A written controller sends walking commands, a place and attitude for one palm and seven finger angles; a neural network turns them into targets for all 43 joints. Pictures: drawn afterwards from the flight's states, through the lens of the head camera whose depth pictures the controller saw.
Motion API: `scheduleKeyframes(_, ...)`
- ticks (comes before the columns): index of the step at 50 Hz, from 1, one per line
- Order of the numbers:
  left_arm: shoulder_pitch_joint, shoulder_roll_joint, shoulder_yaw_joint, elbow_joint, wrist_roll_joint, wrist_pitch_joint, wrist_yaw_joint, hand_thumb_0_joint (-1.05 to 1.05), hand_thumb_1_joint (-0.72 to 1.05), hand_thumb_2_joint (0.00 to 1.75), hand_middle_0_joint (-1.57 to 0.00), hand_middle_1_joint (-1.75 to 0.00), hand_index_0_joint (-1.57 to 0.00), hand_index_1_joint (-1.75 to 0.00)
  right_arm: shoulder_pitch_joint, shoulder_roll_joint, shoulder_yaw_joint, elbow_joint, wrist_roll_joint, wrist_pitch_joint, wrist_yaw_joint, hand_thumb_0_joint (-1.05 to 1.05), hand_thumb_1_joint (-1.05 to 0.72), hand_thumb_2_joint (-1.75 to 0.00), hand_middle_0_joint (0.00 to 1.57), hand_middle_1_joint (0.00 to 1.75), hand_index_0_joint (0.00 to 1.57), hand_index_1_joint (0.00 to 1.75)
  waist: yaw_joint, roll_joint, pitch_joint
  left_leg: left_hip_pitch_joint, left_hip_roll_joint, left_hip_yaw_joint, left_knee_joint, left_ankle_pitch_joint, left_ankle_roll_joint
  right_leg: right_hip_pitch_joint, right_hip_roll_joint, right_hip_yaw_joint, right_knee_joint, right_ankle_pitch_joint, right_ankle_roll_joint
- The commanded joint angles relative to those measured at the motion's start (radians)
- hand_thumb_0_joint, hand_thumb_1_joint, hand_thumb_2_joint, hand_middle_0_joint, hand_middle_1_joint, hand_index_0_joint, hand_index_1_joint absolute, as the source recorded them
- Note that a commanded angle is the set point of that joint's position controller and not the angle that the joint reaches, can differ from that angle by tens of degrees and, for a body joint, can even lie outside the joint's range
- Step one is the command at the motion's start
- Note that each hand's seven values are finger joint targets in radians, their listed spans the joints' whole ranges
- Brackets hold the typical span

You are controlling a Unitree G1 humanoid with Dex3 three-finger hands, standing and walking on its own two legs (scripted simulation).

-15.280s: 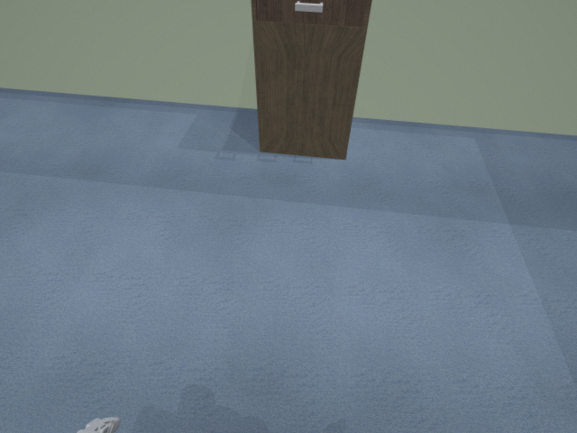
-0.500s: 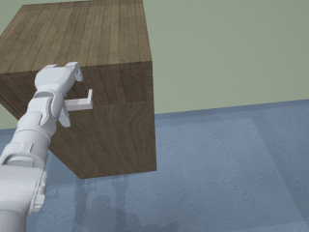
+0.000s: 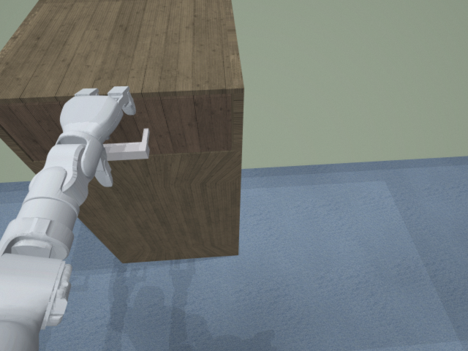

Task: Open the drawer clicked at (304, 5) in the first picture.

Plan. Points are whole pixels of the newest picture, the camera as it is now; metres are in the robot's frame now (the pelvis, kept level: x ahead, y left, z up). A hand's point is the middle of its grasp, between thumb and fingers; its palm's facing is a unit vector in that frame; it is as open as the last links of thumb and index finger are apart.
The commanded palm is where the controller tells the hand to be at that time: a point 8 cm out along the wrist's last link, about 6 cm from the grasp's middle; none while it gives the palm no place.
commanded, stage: move the hooked fingers above the handle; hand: left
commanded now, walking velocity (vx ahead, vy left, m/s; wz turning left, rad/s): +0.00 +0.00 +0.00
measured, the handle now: (121, 143) +0.50 +0.24 +0.04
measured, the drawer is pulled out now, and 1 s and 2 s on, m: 0.00 0.00 0.00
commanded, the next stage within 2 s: none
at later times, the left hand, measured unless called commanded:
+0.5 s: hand (111, 143) +0.45 +0.23 +0.09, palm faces -0.05 -0.02 -1.00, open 13.8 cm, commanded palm +0.44 +0.25 +0.16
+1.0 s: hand (90, 140) +0.45 +0.26 +0.10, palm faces -0.11 +0.03 -0.99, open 13.7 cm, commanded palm +0.44 +0.25 +0.15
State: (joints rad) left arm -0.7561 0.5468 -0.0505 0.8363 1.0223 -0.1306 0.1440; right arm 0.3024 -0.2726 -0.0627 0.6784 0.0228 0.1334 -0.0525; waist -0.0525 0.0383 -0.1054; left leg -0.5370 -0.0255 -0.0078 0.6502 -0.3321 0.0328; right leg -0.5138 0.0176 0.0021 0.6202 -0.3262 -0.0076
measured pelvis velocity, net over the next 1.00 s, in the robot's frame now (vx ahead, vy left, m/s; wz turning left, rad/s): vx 0.00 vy -0.02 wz -0.01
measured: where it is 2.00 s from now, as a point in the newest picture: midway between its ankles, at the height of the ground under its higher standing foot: outside the picture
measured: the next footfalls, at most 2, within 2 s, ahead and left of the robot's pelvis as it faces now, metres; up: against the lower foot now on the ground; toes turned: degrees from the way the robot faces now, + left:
none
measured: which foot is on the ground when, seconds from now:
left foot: down 0.00-1.00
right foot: down 0.00-1.00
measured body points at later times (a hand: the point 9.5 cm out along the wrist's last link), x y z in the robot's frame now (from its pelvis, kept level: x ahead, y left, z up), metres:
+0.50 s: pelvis +0.00 -0.01 +0.00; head +0.06 -0.02 +0.45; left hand +0.45 +0.23 +0.14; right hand +0.06 -0.29 -0.13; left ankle -0.02 +0.10 -0.72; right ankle -0.02 -0.12 -0.72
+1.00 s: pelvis +0.00 -0.02 +0.00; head +0.05 -0.04 +0.45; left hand +0.45 +0.25 +0.16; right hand +0.06 -0.29 -0.13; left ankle -0.02 +0.10 -0.72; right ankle -0.02 -0.12 -0.72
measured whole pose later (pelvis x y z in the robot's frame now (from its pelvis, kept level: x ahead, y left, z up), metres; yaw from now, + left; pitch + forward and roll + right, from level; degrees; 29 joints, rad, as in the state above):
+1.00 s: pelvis +0.00 -0.02 +0.00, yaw +0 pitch +12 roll +0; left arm -0.78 0.62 -0.03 0.96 1.02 -0.07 0.06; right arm 0.31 -0.26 -0.03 0.66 0.04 0.15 -0.08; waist -0.06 0.06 -0.10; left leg -0.50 -0.01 0.00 0.60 -0.31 0.01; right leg -0.49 0.04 0.01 0.60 -0.31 -0.03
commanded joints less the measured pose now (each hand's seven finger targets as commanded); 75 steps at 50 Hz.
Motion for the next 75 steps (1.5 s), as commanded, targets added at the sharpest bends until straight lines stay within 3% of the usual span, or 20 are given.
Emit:
scheduleKeyframes(1,-0.447,0.349,0.168,-0.108,0.000,0.093,0.065,0.00,-0.50,0.30,-0.30,-1.20,-0.30,-1.20,0.064,-0.142,-0.029,-0.084,-0.005,-0.010,0.000,0.00,-0.90,-0.90,0.20,0.30,0.20,0.30,0.017,0.016,-0.382,0.225,0.006,0.008,-0.041,0.494,0.004,0.163,0.031,-0.027,-0.033,0.360,-0.038)
scheduleKeyframes(2,-0.452,0.386,0.185,-0.103,0.006,0.100,0.062,0.00,-0.50,0.30,-0.30,-1.20,-0.30,-1.20,0.058,-0.147,-0.026,-0.087,-0.002,-0.007,-0.002,0.00,-0.90,-0.90,0.20,0.30,0.20,0.30,0.020,-0.015,-0.370,0.198,0.006,0.015,-0.050,0.460,0.008,0.183,0.027,-0.022,-0.037,0.365,-0.033)
scheduleKeyframes(7,-0.401,0.374,0.182,-0.123,0.009,0.103,0.038,0.00,-0.50,0.30,-0.30,-1.20,-0.30,-1.20,0.036,-0.139,-0.024,-0.112,0.001,0.004,-0.011,0.00,-0.90,-0.90,0.20,0.30,0.20,0.30,0.035,-0.032,-0.390,0.203,0.003,0.026,-0.065,0.461,0.015,0.236,0.020,-0.014,-0.046,0.394,-0.029)
scheduleKeyframes(11,-0.394,0.315,0.122,-0.103,0.002,0.089,-0.008,0.00,-0.50,0.30,-0.30,-1.20,-0.30,-1.20,0.032,-0.144,-0.022,-0.119,0.008,0.003,-0.020,0.00,-0.90,-0.90,0.20,0.30,0.20,0.30,0.005,-0.075,-0.317,0.185,0.005,0.032,-0.077,0.390,0.023,0.216,0.016,-0.009,-0.073,0.359,-0.024)
scheduleKeyframes(12,-0.369,0.318,0.126,-0.107,0.002,0.080,-0.019,0.00,-0.50,0.30,-0.30,-1.20,-0.30,-1.20,0.037,-0.143,-0.024,-0.123,0.008,0.002,-0.022,0.00,-0.90,-0.90,0.20,0.30,0.20,0.30,0.016,-0.061,-0.338,0.194,0.003,0.034,-0.076,0.387,0.024,0.224,0.015,-0.005,-0.072,0.359,-0.023)
scheduleKeyframes(16,-0.448,0.208,0.017,-0.151,-0.016,0.031,-0.061,0.00,-0.50,0.30,-0.30,-1.20,-0.30,-1.20,0.054,-0.137,-0.030,-0.113,0.009,-0.006,-0.028,0.00,-0.90,-0.90,0.20,0.30,0.20,0.30,-0.041,-0.052,-0.271,0.224,0.003,0.022,-0.065,0.335,0.029,0.136,0.015,-0.002,-0.094,0.297,-0.022)
scheduleKeyframes(20,-0.523,0.229,0.038,-0.265,-0.034,-0.035,-0.049,0.00,-0.50,0.30,-0.30,-1.20,-0.30,-1.20,0.067,-0.131,-0.039,-0.102,0.003,-0.013,-0.030,0.00,-0.90,-0.90,0.20,0.30,0.20,0.30,-0.035,0.037,-0.342,0.279,-0.004,0.008,-0.043,0.368,0.024,0.111,0.018,0.002,-0.073,0.298,-0.028)
scheduleKeyframes(22,-0.545,0.285,0.093,-0.300,-0.034,-0.057,-0.017,0.00,-0.50,0.30,-0.30,-1.20,-0.30,-1.20,0.075,-0.131,-0.042,-0.091,0.000,-0.017,-0.026,0.00,-0.90,-0.90,0.20,0.30,0.20,0.30,-0.022,0.078,-0.395,0.296,-0.004,-0.001,-0.029,0.414,0.019,0.114,0.022,0.001,-0.054,0.318,-0.033)
scheduleKeyframes(24,-0.511,0.298,0.123,-0.267,-0.027,-0.044,0.023,0.00,-0.50,0.30,-0.30,-1.20,-0.30,-1.20,0.073,-0.127,-0.039,-0.087,-0.003,-0.014,-0.019,0.00,-0.90,-0.90,0.20,0.30,0.20,0.30,-0.003,0.081,-0.399,0.285,-0.005,-0.005,-0.023,0.461,0.011,0.115,0.027,-0.012,-0.034,0.334,-0.038)
scheduleKeyframes(26,-0.500,0.377,0.196,-0.224,-0.018,-0.013,0.064,0.00,-0.50,0.30,-0.30,-1.20,-0.30,-1.20,0.072,-0.135,-0.035,-0.078,-0.006,-0.011,-0.015,0.00,-0.90,-0.90,0.20,0.30,0.20,0.30,0.017,0.077,-0.397,0.234,-0.006,-0.001,-0.026,0.477,0.005,0.143,0.028,-0.018,-0.020,0.355,-0.042)
scheduleKeyframes(28,-0.461,0.374,0.198,-0.164,-0.003,0.043,0.093,0.00,-0.50,0.30,-0.30,-1.20,-0.30,-1.20,0.058,-0.132,-0.032,-0.079,-0.005,-0.008,-0.007,0.00,-0.90,-0.90,0.20,0.30,0.20,0.30,0.028,0.058,-0.391,0.204,-0.004,0.012,-0.034,0.472,0.004,0.163,0.028,-0.021,-0.017,0.371,-0.039)
scheduleKeyframes(36,-0.468,0.453,0.224,-0.114,0.014,0.132,0.077,0.00,-0.50,0.30,-0.30,-1.20,-0.30,-1.20,0.024,-0.141,-0.020,-0.094,0.007,0.005,-0.028,0.00,-0.90,-0.90,0.20,0.30,0.20,0.30,0.028,-0.054,-0.404,0.152,-0.008,0.039,-0.073,0.398,0.019,0.289,0.014,0.001,-0.055,0.398,-0.022)
scheduleKeyframes(39,-0.431,0.419,0.190,-0.075,0.009,0.134,0.045,0.00,-0.50,0.30,-0.30,-1.20,-0.30,-1.20,0.017,-0.137,-0.013,-0.104,0.013,0.005,-0.036,0.00,-0.90,-0.90,0.20,0.30,0.20,0.30,0.025,-0.063,-0.344,0.132,-0.008,0.047,-0.091,0.345,0.020,0.283,0.009,0.000,-0.071,0.375,-0.016)
scheduleKeyframes(48,-0.425,0.310,0.075,-0.055,0.001,0.043,-0.061,0.00,-0.50,0.30,-0.30,-1.20,-0.30,-1.20,0.053,-0.147,-0.020,-0.114,0.019,-0.017,-0.049,0.00,-0.90,-0.90,0.20,0.30,0.20,0.30,-0.026,-0.058,-0.273,0.142,-0.006,0.045,-0.076,0.255,0.030,0.191,0.004,0.018,-0.099,0.294,-0.010)
scheduleKeyframes(51,-0.474,0.245,0.036,-0.169,-0.025,-0.023,-0.073,0.00,-0.50,0.30,-0.30,-1.20,-0.30,-1.20,0.076,-0.139,-0.035,-0.107,0.009,-0.027,-0.045,0.00,-0.90,-0.90,0.20,0.30,0.20,0.30,-0.043,-0.021,-0.329,0.209,-0.007,0.033,-0.050,0.310,0.033,0.169,0.008,0.020,-0.090,0.322,-0.016)
scheduleKeyframes(56,-0.495,0.306,0.120,-0.258,-0.041,-0.072,-0.018,0.00,-0.50,0.30,-0.30,-1.20,-0.30,-1.20,0.087,-0.136,-0.045,-0.089,0.001,-0.021,-0.035,0.00,-0.90,-0.90,0.20,0.30,0.20,0.30,-0.021,0.042,-0.388,0.233,-0.012,0.017,-0.021,0.401,0.025,0.152,0.018,0.009,-0.050,0.362,-0.027)
scheduleKeyframes(60,-0.458,0.433,0.240,-0.181,-0.009,-0.011,0.072,0.00,-0.50,0.30,-0.30,-1.20,-0.30,-1.20,0.070,-0.137,-0.038,-0.079,0.001,-0.015,-0.024,0.00,-0.90,-0.90,0.20,0.30,0.20,0.30,0.023,0.060,-0.377,0.164,-0.012,0.018,-0.030,0.409,0.013,0.171,0.023,-0.004,-0.025,0.362,-0.034)
scheduleKeyframes(62,-0.439,0.454,0.255,-0.178,0.006,0.031,0.097,0.00,-0.50,0.30,-0.30,-1.20,-0.30,-1.20,0.058,-0.135,-0.037,-0.083,-0.002,-0.014,-0.016,0.00,-0.90,-0.90,0.20,0.30,0.20,0.30,0.044,0.092,-0.428,0.178,-0.011,0.025,-0.030,0.458,0.008,0.207,0.024,-0.007,-0.012,0.403,-0.036)
scheduleKeyframes(70,-0.367,0.430,0.229,-0.160,-0.008,0.116,0.058,0.00,-0.50,0.30,-0.30,-1.20,-0.30,-1.20,0.017,-0.140,-0.028,-0.109,0.010,-0.002,-0.021,0.00,-0.90,-0.90,0.20,0.30,0.20,0.30,0.044,-0.026,-0.394,0.179,-0.003,0.043,-0.074,0.434,0.017,0.287,0.020,-0.010,-0.051,0.427,-0.023)
scheduleKeyframes(75,-0.323,0.290,0.091,-0.083,-0.005,0.108,-0.044,0.00,-0.50,0.30,-0.30,-1.20,-0.30,-1.20,0.023,-0.152,-0.025,-0.116,0.019,-0.004,-0.030,0.00,-0.90,-0.90,0.20,0.30,0.20,0.30,-0.002,-0.082,-0.267,0.194,0.007,0.034,-0.090,0.352,0.026,0.188,0.018,-0.017,-0.090,0.328,-0.020)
